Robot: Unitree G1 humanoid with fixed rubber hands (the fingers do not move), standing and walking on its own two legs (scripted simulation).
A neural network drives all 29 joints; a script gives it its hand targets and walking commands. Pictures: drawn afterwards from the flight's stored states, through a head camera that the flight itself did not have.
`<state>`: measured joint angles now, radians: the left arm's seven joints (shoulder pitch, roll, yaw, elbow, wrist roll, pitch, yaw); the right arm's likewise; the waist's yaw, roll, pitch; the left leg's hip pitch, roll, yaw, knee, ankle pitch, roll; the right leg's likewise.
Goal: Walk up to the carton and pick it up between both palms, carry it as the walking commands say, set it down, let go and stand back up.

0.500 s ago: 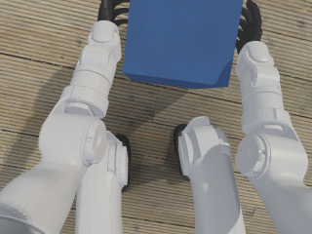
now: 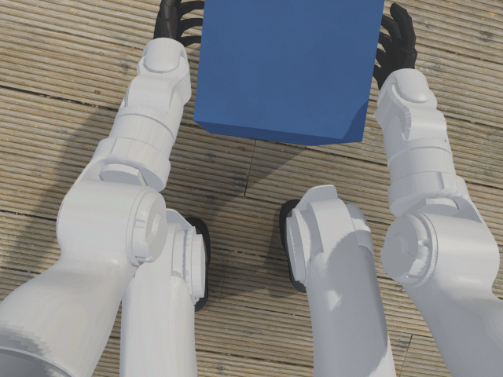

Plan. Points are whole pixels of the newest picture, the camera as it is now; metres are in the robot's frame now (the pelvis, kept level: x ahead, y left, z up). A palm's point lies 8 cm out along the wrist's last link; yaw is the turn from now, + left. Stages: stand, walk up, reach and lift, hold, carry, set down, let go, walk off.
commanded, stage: set down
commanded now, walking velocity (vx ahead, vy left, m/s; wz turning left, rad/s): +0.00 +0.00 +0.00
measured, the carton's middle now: (275, 73) +0.49 -0.09 -0.24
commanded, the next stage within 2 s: none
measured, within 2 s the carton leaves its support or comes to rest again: neither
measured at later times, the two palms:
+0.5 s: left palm (169, 43) +0.53 +0.05 -0.16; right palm (394, 73) +0.46 -0.24 -0.16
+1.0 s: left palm (152, 49) +0.53 +0.08 -0.18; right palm (419, 78) +0.45 -0.28 -0.17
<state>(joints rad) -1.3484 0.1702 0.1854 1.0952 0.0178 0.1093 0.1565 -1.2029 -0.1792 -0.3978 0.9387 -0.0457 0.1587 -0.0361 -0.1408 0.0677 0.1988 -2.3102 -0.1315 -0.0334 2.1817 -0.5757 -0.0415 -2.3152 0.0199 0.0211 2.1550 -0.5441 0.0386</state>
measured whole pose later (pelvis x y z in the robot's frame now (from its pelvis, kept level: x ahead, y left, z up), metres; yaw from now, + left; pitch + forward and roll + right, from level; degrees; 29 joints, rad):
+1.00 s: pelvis +0.00 -0.01 +0.01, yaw -1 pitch +40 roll -1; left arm -1.32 0.31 0.00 1.08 -0.14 0.03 0.13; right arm -1.21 -0.33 -0.23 1.11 0.22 -0.04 -0.05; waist -0.13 0.01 0.26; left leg -2.28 -0.11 -0.05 2.16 -0.59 -0.06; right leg -2.30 0.03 0.01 2.13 -0.53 0.02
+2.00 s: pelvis +0.03 -0.01 +0.21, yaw -1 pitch +46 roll +0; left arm -0.99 0.20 0.15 0.80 0.02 0.17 0.10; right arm -0.87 -0.23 -0.35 0.76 0.08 0.11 0.03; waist -0.13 0.04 -0.13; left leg -1.77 -0.07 -0.06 1.43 -0.46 -0.03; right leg -1.80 0.04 0.03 1.41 -0.42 0.01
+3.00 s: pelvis +0.12 -0.02 +0.39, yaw -3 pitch +12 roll +0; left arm 0.02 0.16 0.10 0.53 0.05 0.01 0.01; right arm 0.12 -0.19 -0.06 0.46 0.01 0.01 0.08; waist -0.05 -0.02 -0.01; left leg -0.47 -0.01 -0.07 0.56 -0.30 -0.02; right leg -0.51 0.05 0.05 0.55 -0.26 -0.01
